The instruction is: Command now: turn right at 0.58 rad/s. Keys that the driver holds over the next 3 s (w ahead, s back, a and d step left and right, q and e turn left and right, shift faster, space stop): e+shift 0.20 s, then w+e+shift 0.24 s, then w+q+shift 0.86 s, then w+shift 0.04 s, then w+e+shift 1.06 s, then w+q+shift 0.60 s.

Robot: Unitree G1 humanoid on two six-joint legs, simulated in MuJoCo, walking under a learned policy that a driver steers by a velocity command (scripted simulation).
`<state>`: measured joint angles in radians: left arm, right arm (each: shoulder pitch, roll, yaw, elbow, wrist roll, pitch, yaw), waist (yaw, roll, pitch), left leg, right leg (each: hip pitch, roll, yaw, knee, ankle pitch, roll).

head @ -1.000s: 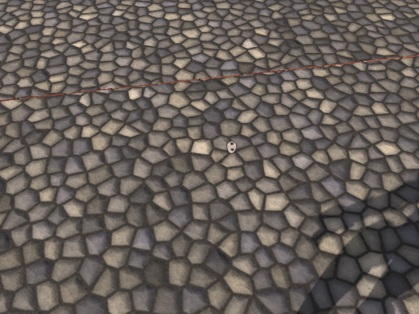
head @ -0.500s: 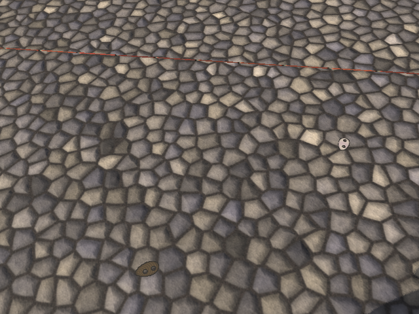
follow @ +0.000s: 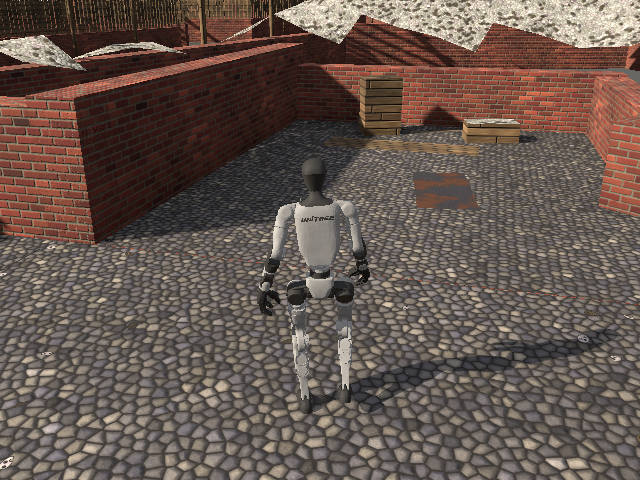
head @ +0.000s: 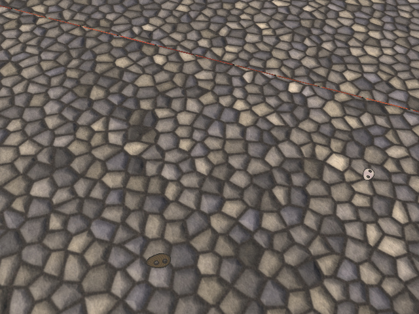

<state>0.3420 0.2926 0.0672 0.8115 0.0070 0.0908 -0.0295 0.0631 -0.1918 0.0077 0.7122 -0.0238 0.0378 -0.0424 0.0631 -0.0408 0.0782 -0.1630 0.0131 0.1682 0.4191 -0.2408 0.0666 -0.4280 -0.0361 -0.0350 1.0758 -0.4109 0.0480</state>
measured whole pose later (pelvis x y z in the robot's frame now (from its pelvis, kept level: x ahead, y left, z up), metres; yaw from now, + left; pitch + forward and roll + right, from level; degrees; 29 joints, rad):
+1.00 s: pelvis +0.45 -0.14 -0.01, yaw -10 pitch +1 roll +2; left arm 0.17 0.25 -0.03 0.67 0.08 -0.09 -0.02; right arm 0.43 -0.31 -0.06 0.84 -0.01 -0.04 0.02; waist -0.03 -0.02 0.01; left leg -0.20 -0.20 -0.06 0.44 -0.25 0.15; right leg -0.59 -0.08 0.08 1.20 -0.29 0.00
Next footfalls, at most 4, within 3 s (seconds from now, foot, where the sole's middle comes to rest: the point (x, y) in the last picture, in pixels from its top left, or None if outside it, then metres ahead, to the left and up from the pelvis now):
0.26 right None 0.00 -0.12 -0.78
0.80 left None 0.47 -0.11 -0.78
1.24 right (316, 208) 0.89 -0.36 -0.78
1.64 left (237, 134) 1.23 -0.05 -0.78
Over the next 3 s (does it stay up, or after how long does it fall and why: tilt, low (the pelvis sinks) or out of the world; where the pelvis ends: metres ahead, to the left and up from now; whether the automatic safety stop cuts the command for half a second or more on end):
stays up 2.23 -0.53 -0.02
